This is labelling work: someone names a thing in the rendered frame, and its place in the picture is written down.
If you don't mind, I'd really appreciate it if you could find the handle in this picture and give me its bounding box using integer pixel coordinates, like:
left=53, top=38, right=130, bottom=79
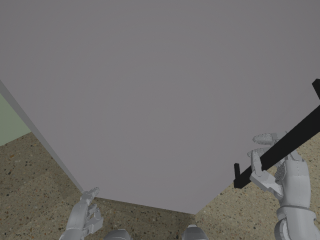
left=233, top=79, right=320, bottom=189

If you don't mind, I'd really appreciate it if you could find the robot left thigh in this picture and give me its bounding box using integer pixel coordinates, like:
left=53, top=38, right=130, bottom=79
left=103, top=229, right=133, bottom=240

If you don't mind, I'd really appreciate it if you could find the robot left hand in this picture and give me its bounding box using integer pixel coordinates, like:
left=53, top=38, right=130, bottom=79
left=65, top=187, right=104, bottom=237

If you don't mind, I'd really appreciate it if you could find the robot thigh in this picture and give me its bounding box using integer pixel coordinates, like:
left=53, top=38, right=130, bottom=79
left=181, top=227, right=209, bottom=240
left=103, top=229, right=133, bottom=240

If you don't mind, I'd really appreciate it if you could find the robot right forearm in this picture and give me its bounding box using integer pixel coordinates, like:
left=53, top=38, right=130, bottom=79
left=274, top=205, right=320, bottom=240

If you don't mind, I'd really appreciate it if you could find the robot left forearm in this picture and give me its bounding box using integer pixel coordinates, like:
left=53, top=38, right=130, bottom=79
left=59, top=228, right=85, bottom=240

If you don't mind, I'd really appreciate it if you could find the robot right thigh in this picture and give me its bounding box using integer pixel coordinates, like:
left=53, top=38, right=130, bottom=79
left=181, top=227, right=209, bottom=240

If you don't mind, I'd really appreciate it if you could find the fridge door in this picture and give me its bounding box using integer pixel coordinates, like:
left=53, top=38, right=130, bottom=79
left=0, top=0, right=320, bottom=215

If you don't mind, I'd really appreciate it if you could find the robot right hand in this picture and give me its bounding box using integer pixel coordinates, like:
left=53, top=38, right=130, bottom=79
left=247, top=130, right=311, bottom=209

